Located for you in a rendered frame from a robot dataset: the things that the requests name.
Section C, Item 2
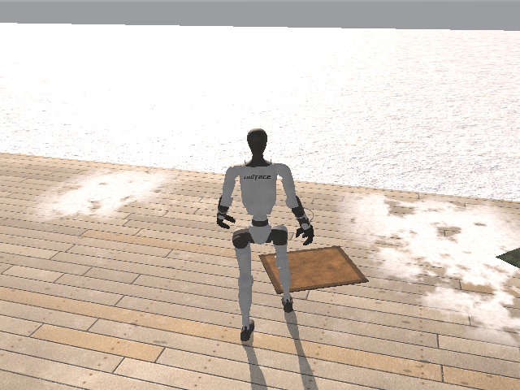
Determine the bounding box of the robot head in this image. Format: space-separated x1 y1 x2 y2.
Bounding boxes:
244 128 271 167

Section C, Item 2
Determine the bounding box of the right robot forearm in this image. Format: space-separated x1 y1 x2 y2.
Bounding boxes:
292 196 311 230

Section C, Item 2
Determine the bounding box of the robot left hand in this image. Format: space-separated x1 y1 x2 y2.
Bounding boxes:
216 215 236 229

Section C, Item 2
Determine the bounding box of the left robot forearm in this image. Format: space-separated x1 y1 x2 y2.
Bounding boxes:
217 194 229 219

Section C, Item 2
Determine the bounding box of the left robot upper arm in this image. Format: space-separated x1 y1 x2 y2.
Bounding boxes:
220 163 241 207

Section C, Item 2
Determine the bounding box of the left robot foot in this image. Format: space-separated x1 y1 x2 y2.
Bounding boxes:
240 319 254 341

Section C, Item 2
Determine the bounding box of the robot right hand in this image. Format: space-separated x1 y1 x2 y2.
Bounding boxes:
296 225 314 245

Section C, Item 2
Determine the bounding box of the right robot upper arm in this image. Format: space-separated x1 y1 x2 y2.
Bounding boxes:
275 163 299 209

